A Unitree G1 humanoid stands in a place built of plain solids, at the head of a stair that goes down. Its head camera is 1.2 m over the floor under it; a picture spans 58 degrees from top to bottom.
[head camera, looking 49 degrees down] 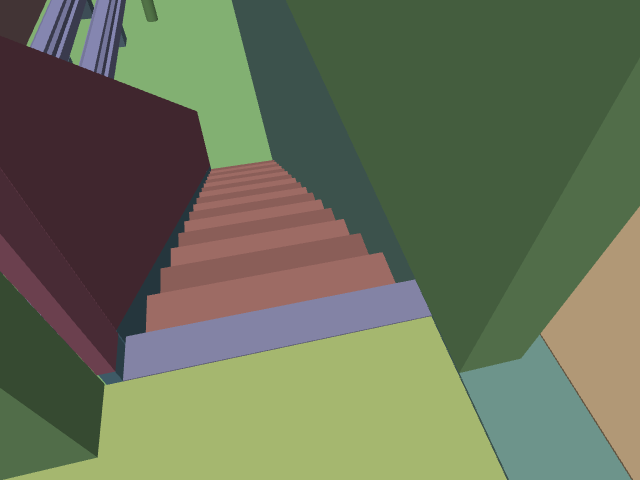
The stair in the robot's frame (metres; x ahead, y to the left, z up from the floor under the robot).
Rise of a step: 0.18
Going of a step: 0.28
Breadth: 0.95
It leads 13 degrees to the left of straight ahead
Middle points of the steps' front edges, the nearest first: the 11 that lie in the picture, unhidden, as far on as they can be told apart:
0.76 0.14 0.00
1.03 0.20 -0.18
1.30 0.26 -0.37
1.57 0.33 -0.55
1.84 0.39 -0.73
2.12 0.45 -0.92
2.39 0.52 -1.10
2.66 0.58 -1.29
2.93 0.65 -1.47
3.20 0.71 -1.65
3.47 0.77 -1.84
